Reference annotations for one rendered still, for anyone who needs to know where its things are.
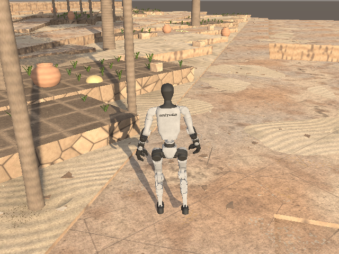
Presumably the robot right upper arm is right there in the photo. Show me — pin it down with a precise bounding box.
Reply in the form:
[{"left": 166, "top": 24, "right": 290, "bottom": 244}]
[{"left": 179, "top": 106, "right": 195, "bottom": 135}]

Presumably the robot left upper arm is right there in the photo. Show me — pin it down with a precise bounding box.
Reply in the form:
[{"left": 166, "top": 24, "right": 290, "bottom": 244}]
[{"left": 143, "top": 107, "right": 157, "bottom": 137}]

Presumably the robot right hand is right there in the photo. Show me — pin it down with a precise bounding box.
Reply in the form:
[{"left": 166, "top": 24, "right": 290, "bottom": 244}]
[{"left": 189, "top": 144, "right": 201, "bottom": 154}]

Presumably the right robot thigh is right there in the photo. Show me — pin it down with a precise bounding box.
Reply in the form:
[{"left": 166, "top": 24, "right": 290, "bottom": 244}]
[{"left": 177, "top": 147, "right": 188, "bottom": 180}]

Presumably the robot right forearm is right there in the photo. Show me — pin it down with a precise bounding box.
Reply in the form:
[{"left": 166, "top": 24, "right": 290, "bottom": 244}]
[{"left": 190, "top": 127, "right": 200, "bottom": 146}]

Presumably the robot torso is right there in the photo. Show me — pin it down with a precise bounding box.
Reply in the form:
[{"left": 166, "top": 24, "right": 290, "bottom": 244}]
[{"left": 156, "top": 104, "right": 181, "bottom": 159}]

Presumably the robot left forearm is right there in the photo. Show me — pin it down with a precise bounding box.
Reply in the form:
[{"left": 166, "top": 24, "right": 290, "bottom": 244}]
[{"left": 137, "top": 128, "right": 148, "bottom": 151}]

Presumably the robot left hand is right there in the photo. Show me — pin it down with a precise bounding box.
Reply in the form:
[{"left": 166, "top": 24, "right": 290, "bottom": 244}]
[{"left": 136, "top": 149, "right": 148, "bottom": 161}]

